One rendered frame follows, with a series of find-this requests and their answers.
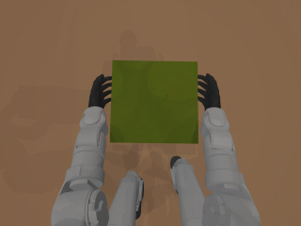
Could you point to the left robot forearm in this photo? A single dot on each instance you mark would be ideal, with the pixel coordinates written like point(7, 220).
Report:
point(86, 169)

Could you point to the right robot forearm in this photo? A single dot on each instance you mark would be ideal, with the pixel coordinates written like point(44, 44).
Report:
point(222, 170)

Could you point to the robot right upper arm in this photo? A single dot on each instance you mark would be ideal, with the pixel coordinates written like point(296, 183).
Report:
point(221, 209)

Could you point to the right robot hand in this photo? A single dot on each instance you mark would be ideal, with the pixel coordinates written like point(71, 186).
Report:
point(211, 95)

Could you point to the left robot hand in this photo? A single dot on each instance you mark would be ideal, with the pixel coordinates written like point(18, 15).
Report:
point(97, 93)

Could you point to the robot left upper arm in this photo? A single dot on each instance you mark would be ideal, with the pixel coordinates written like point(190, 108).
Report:
point(85, 207)

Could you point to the left robot foot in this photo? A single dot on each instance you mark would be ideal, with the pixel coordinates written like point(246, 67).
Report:
point(138, 212)

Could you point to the left robot thigh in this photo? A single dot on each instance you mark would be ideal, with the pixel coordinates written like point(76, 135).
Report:
point(122, 211)

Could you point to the carton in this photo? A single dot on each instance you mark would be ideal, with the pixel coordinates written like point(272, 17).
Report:
point(154, 102)

